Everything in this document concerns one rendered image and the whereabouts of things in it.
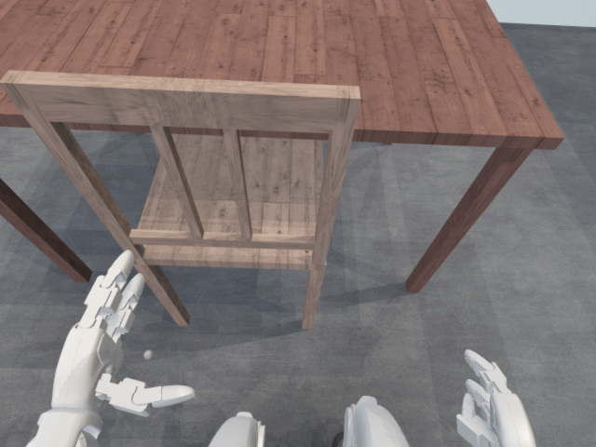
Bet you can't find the table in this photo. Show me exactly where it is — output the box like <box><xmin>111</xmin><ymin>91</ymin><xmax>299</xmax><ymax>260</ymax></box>
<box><xmin>0</xmin><ymin>0</ymin><xmax>564</xmax><ymax>293</ymax></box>

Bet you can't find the robot left hand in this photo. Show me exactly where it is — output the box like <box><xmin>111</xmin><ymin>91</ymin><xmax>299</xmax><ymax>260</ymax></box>
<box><xmin>51</xmin><ymin>250</ymin><xmax>196</xmax><ymax>417</ymax></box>

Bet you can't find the left robot forearm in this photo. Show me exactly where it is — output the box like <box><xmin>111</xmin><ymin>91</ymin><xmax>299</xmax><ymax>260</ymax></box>
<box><xmin>26</xmin><ymin>408</ymin><xmax>103</xmax><ymax>447</ymax></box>

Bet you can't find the left robot thigh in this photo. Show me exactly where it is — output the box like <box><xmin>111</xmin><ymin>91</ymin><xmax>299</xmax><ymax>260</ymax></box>
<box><xmin>208</xmin><ymin>416</ymin><xmax>265</xmax><ymax>447</ymax></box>

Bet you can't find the robot right hand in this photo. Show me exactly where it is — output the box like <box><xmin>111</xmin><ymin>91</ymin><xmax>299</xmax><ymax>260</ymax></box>
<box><xmin>456</xmin><ymin>349</ymin><xmax>536</xmax><ymax>447</ymax></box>

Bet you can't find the chair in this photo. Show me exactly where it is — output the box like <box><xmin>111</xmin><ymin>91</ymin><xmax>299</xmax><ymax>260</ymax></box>
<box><xmin>0</xmin><ymin>70</ymin><xmax>360</xmax><ymax>330</ymax></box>

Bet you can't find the right robot thigh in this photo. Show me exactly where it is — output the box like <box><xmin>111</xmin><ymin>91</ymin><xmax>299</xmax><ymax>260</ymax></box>
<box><xmin>344</xmin><ymin>402</ymin><xmax>410</xmax><ymax>447</ymax></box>

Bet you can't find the robot thigh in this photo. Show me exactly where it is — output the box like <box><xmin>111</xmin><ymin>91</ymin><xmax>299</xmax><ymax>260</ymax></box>
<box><xmin>344</xmin><ymin>402</ymin><xmax>410</xmax><ymax>447</ymax></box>
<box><xmin>208</xmin><ymin>416</ymin><xmax>265</xmax><ymax>447</ymax></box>

